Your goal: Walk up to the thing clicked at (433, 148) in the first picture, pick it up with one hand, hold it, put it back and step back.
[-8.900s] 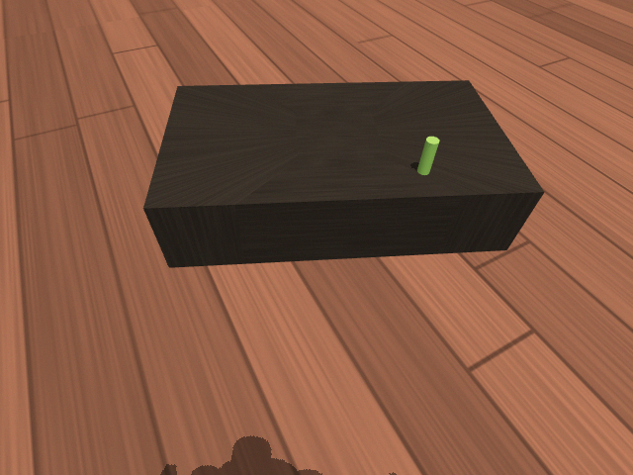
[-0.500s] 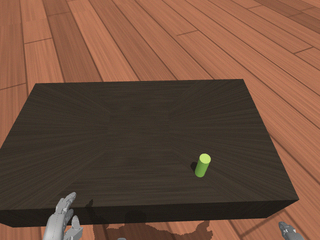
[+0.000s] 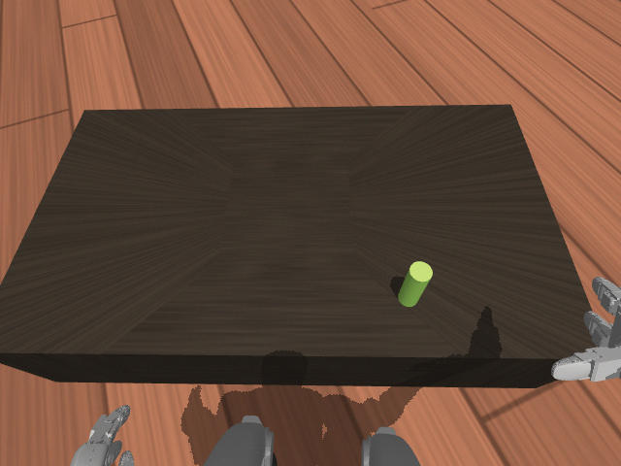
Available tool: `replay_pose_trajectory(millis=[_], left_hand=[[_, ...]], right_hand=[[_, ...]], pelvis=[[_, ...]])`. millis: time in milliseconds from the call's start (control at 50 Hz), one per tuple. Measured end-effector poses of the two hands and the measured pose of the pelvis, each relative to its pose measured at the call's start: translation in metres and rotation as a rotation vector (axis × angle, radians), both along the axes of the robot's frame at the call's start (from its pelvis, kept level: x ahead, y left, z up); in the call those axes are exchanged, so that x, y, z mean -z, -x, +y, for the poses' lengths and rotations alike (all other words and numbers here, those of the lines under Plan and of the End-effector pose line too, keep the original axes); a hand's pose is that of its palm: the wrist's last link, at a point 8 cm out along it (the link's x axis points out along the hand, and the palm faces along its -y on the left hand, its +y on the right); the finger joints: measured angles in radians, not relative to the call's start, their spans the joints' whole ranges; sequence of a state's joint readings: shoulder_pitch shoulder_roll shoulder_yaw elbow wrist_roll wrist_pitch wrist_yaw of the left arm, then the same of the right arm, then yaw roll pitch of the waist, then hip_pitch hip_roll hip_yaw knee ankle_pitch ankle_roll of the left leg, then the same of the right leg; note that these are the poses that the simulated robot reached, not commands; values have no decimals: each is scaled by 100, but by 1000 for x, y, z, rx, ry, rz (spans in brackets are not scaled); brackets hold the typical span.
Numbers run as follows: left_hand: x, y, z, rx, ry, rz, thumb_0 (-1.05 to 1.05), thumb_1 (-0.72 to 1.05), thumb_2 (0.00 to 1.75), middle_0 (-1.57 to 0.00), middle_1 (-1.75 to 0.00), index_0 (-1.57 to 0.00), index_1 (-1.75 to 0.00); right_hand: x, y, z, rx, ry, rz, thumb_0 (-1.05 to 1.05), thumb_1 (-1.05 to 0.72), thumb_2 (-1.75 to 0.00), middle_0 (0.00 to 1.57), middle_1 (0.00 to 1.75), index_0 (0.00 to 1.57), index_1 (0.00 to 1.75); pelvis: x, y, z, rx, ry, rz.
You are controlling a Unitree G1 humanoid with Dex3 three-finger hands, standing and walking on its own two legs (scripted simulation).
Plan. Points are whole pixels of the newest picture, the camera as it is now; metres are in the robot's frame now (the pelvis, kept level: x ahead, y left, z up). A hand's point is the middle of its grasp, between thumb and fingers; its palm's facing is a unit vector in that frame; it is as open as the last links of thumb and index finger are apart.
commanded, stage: go down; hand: right
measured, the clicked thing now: (414, 285) +0.49 -0.17 -0.30
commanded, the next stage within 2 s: approach in 0.98 s
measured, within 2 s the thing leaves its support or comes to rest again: neither
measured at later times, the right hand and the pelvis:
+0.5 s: hand (592, 285) +0.38 -0.35 -0.03, palm faces +0.12 +0.99 -0.12, open 17.2 cm; pelvis +0.00 +0.00 -0.02, yaw +1 degrees
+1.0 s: hand (595, 263) +0.41 -0.36 -0.02, palm faces +0.11 +0.99 -0.09, open 17.3 cm; pelvis -0.01 -0.01 -0.03, yaw +2 degrees
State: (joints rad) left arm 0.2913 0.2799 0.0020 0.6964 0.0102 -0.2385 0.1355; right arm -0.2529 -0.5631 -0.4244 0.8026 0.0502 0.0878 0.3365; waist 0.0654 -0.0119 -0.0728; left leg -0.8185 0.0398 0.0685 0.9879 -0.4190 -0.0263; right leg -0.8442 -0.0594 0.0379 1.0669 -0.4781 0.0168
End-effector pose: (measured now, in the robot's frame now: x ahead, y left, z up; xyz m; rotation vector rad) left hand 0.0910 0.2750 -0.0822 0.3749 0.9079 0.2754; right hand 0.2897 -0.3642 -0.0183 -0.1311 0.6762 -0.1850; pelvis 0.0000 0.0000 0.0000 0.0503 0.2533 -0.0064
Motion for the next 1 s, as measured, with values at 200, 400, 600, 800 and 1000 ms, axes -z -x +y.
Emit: replay_pose_trajectory(millis=[200, 400, 600, 800, 1000], left_hand=[[17, 31, 2, -2, 14, 141, 1, 91, 89, -19, -29, -19, -29], [21, 28, 2, 28, 21, 180, 1, 92, 89, -19, -30, -20, -29], [26, 21, 1, 54, 15, 221, 1, 92, 89, -19, -30, -20, -29], [29, 27, -4, 44, 23, 260, 1, 92, 89, -19, -30, -20, -29], [34, 43, -7, 30, 30, 298, 1, 91, 89, -19, -30, -20, -29]], right_hand=[[0, -32, -14, -29, -19, -146, -1, 53, -3, 6, 5, 5, 5], [-5, -54, -28, -32, -28, -219, -1, 50, -3, 7, 5, 6, 4], [-2, -72, -37, -48, -42, -271, -1, 45, -3, 8, 4, 6, 4], [-3, -86, -42, -56, -51, -311, -1, 46, -3, 8, 4, 7, 4], [-5, -96, -44, -62, -53, -349, -1, 50, -3, 7, 4, 6, 4]], pelvis=[[12, 6, 0, -14, 4, 54], [18, 5, 2, -18, 0, 91], [25, 1, -1, -17, -11, 123], [29, 1, -7, -21, -21, 139], [34, 5, -9, -25, -25, 152]])
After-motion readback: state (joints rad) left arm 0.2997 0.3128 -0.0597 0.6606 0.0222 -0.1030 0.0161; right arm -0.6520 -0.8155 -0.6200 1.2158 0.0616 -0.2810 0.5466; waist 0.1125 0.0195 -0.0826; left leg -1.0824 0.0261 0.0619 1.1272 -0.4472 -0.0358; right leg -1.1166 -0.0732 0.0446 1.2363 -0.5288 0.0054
